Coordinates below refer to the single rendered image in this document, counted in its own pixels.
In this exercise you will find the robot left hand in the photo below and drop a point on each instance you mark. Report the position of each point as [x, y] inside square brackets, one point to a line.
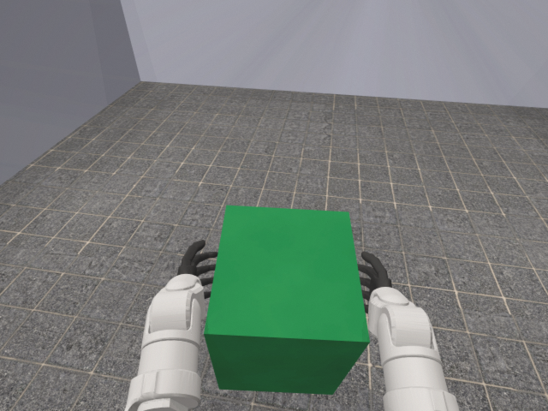
[190, 260]

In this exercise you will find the right robot forearm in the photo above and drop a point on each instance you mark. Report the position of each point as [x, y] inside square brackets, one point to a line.
[413, 373]

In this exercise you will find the robot right hand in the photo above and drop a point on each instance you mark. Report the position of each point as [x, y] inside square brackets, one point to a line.
[377, 273]

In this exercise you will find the left robot forearm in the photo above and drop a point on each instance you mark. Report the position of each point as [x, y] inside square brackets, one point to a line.
[167, 377]

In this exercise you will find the carton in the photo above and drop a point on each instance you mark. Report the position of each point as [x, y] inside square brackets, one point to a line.
[286, 312]

